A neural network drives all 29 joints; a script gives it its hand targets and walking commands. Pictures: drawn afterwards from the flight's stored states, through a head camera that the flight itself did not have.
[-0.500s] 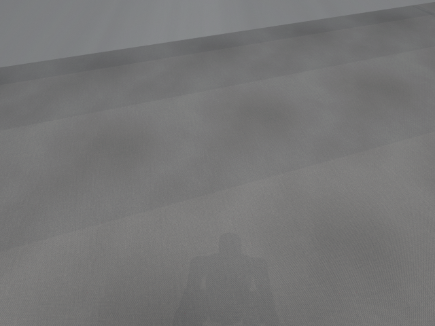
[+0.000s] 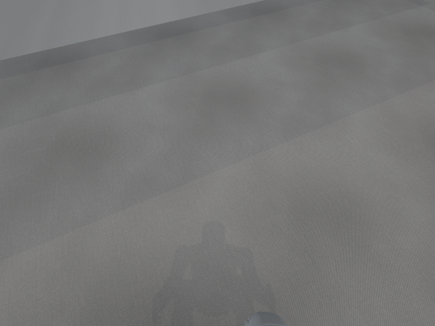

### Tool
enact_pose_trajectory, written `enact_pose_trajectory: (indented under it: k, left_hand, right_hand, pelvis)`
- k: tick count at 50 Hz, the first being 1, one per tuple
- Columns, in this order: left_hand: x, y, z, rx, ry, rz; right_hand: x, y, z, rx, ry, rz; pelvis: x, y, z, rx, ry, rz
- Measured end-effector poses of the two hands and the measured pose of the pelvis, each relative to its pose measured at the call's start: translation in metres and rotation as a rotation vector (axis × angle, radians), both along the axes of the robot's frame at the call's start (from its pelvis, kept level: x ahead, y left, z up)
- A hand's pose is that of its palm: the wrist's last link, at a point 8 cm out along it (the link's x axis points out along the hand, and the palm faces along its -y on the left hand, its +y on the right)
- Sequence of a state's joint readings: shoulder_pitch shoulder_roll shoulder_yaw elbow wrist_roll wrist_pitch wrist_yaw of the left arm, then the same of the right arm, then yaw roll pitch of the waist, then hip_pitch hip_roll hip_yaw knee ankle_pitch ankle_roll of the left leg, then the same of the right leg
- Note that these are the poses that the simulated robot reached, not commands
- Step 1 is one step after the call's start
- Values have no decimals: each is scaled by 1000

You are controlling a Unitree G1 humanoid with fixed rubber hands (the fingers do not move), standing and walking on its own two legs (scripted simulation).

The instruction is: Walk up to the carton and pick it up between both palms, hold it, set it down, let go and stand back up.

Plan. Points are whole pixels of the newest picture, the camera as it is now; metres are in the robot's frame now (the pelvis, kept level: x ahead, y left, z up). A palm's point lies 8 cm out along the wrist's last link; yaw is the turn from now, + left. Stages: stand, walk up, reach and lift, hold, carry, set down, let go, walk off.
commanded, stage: walk up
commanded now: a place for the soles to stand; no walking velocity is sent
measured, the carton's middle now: out of the picture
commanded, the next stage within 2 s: none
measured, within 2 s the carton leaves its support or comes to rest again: neither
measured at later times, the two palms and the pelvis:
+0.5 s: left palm (179, 277) +0.22 +0.10 -0.13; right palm out of the picture +0.08 -0.37 -0.11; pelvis +0.06 -0.09 -0.01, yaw -25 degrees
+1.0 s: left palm (301, 205) +0.39 -0.18 -0.10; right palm out of the picture -0.09 -0.45 -0.16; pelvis +0.10 -0.26 -0.02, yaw -54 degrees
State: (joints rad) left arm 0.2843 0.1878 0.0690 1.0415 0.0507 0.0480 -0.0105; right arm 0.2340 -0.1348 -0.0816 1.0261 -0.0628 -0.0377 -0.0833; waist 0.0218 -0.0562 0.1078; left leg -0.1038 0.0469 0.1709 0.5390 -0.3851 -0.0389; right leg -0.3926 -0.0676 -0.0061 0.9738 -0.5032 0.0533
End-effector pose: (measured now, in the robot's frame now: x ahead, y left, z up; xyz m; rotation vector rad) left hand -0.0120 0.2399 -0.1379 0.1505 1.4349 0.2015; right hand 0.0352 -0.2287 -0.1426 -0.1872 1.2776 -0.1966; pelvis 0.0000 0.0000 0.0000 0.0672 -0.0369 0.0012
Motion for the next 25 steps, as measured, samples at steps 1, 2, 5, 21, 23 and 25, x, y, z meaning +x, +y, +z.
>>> enact_pose_trajectory:
  k: [1, 2, 5, 21, 23, 25]
  left_hand:
    - [15, 7, 2, 24, -20, -31]
    - [33, 12, 5, 47, -47, -60]
    - [88, 17, 17, 107, -145, -140]
    - [204, -109, 24, -4, -238, -421]
    - [216, -124, 16, -52, -238, -468]
    - [233, -138, 7, -94, -247, -518]
  right_hand:
    - [0, -9, -1, -11, -17, -17]
    - [0, -18, -3, -21, -31, -33]
    - [2, -48, -12, -36, -59, -71]
    - [74, -140, 20, -43, -329, -165]
    - [63, -140, 27, -63, -321, -205]
    - [47, -140, 30, -92, -312, -263]
  pelvis:
    - [0, -4, -2, 7, -6, -20]
    - [1, -8, -4, 12, -13, -40]
    - [8, -23, -11, 17, -33, -94]
    - [48, -90, -5, -46, -21, -378]
    - [54, -93, -5, -46, -20, -413]
    - [64, -95, -9, -50, -22, -446]
